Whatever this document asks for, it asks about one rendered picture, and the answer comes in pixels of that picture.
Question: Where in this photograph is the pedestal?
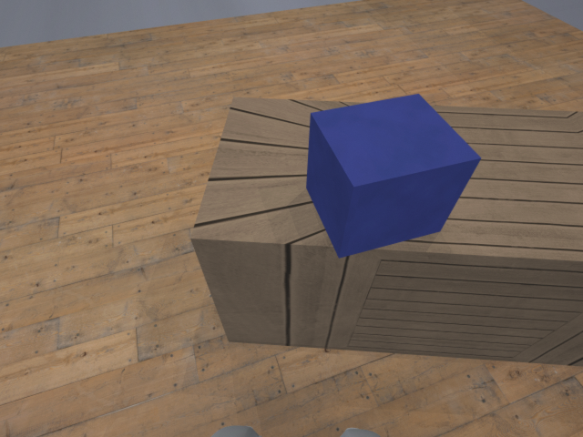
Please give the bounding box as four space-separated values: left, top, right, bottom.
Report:
190 97 583 367

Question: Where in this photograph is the carton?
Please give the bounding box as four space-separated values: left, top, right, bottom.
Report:
306 94 481 258

